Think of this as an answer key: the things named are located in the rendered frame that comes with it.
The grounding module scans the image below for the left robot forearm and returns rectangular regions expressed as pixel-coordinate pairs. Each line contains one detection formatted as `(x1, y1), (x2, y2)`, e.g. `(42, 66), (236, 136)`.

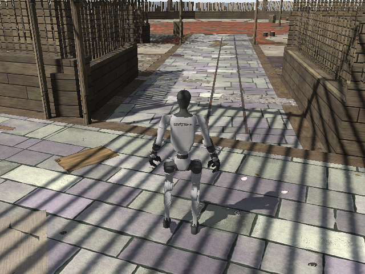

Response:
(150, 137), (161, 158)

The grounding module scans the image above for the right robot forearm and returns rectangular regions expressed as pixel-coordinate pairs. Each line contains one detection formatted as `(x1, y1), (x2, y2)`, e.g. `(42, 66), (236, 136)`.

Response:
(206, 138), (218, 162)

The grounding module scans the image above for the right robot upper arm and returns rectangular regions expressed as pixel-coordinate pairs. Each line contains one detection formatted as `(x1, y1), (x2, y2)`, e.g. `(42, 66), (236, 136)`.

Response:
(195, 115), (212, 147)

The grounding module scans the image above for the robot right hand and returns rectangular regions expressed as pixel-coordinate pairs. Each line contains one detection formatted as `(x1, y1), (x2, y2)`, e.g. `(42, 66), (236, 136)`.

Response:
(208, 159), (220, 173)

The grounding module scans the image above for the robot right foot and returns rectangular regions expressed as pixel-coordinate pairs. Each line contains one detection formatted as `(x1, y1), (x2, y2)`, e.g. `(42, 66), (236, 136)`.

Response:
(190, 220), (199, 235)

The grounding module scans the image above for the robot head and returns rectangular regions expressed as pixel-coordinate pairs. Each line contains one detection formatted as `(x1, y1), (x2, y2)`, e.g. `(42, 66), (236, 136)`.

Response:
(174, 90), (193, 118)

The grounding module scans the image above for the left robot upper arm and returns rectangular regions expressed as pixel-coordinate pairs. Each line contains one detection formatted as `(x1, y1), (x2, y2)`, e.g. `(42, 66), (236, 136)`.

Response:
(155, 115), (172, 146)

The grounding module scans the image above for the robot left hand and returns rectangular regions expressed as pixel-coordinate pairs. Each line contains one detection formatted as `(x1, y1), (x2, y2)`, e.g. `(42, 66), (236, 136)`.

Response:
(148, 156), (161, 167)

